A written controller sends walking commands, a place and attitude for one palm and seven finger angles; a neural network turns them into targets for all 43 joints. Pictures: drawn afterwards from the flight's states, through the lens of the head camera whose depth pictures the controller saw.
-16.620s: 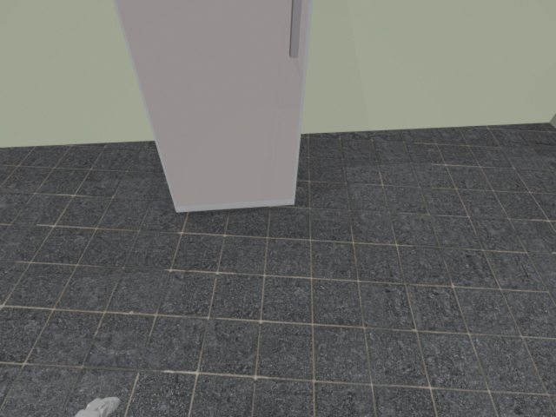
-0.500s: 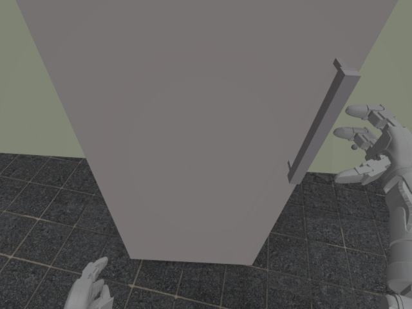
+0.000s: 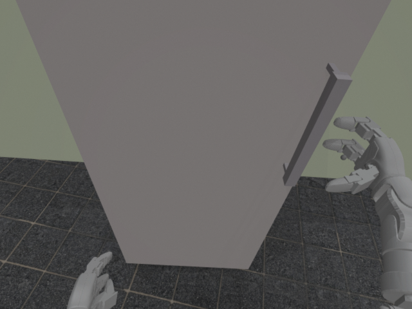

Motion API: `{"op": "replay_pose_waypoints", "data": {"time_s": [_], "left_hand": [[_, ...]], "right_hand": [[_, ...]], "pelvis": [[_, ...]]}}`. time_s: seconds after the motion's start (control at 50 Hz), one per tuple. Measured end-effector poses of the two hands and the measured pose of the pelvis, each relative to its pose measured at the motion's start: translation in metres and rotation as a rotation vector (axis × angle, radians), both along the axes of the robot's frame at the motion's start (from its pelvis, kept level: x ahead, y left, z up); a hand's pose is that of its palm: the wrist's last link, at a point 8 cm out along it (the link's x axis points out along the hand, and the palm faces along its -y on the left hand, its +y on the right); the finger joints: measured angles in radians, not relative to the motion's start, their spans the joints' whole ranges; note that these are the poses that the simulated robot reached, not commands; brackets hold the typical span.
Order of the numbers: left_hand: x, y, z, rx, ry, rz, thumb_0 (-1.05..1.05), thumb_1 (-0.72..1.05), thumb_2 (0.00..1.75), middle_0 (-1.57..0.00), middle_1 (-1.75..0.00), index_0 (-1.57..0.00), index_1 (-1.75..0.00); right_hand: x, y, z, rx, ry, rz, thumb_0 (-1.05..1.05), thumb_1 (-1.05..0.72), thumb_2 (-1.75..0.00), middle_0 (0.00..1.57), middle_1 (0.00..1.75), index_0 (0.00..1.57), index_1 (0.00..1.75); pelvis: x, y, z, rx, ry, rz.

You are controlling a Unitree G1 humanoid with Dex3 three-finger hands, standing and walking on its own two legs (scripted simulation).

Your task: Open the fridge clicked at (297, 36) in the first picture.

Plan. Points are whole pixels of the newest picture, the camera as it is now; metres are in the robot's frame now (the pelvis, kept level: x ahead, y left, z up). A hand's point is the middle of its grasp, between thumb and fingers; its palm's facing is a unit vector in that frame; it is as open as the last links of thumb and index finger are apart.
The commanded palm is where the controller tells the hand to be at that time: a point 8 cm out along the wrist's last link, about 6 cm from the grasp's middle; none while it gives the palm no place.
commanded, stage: move the hooked fingers beside the handle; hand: right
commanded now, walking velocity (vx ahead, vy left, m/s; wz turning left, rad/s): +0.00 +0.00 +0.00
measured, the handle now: (307, 132) +0.42 -0.17 +0.16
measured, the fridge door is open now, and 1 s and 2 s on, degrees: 0 0 0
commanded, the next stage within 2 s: none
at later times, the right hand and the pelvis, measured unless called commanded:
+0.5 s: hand (341, 154) +0.35 -0.20 +0.18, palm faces +0.01 +1.00 -0.05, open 14.0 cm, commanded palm +0.33 -0.26 +0.18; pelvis +0.00 +0.01 +0.00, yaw +0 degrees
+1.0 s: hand (350, 154) +0.36 -0.23 +0.17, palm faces +0.03 +1.00 -0.06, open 14.0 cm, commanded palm +0.33 -0.27 +0.17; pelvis +0.00 +0.01 +0.00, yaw +0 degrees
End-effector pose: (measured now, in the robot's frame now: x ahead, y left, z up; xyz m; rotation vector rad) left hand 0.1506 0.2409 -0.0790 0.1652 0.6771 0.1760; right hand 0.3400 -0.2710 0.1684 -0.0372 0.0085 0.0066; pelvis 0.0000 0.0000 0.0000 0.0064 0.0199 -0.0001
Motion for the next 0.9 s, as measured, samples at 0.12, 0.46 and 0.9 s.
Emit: {"op": "replay_pose_waypoints", "data": {"time_s": [0.12, 0.46, 0.9], "left_hand": [[0.001, -0.001, 0.003, 0.005, -0.008, -0.010, 0.01, 0.90, 0.90, -0.20, -0.30, -0.20, -0.30], [-0.015, 0.011, -0.005, 0.018, 0.039, 0.013, 0.01, 0.90, 0.90, -0.20, -0.30, -0.20, -0.30], [-0.009, 0.013, -0.002, 0.013, 0.021, 0.011, 0.02, 0.90, 0.90, -0.20, -0.30, -0.20, -0.30]], "right_hand": [[-0.003, -0.001, 0.003, -0.015, -0.043, -0.034, -0.01, 0.50, -0.30, 0.31, 1.20, 0.30, 1.20], [-0.007, 0.014, 0.000, -0.017, -0.053, 0.001, -0.01, 0.50, -0.30, 0.30, 1.20, 0.30, 1.20], [-0.005, 0.006, 0.024, -0.012, -0.149, -0.016, -0.01, 0.50, -0.30, 0.31, 1.20, 0.30, 1.20]], "pelvis": [[-0.002, 0.002, 0.000, 0.000, -0.006, 0.002], [-0.004, 0.004, 0.000, -0.001, -0.006, 0.001], [0.002, 0.009, 0.000, -0.004, -0.012, 0.004]]}}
